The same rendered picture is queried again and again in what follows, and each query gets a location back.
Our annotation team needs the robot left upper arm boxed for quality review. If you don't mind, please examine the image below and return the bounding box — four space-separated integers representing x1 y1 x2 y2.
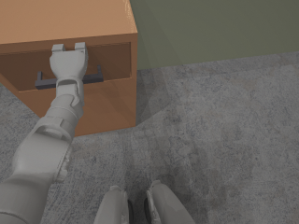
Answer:
0 133 74 224

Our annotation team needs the robot right thigh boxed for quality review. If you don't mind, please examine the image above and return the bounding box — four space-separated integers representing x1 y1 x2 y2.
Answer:
146 183 195 224

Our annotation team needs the robot left hand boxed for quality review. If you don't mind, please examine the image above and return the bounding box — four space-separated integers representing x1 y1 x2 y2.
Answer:
50 42 89 106

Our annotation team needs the drawer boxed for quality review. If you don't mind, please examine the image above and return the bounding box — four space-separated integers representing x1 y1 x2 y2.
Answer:
0 42 131 91

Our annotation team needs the cabinet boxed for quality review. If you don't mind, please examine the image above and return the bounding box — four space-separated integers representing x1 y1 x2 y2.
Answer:
0 0 138 137

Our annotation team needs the robot thigh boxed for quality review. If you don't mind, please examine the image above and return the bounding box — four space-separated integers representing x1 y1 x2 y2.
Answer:
93 189 128 224
146 183 195 224

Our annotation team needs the handle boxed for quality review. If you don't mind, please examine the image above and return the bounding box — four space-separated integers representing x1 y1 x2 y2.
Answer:
35 64 104 90

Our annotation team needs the left robot forearm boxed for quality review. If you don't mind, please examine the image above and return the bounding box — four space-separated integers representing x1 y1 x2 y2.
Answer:
11 76 84 174

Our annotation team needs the robot left thigh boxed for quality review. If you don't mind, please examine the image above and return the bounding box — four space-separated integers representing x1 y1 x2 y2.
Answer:
93 189 128 224

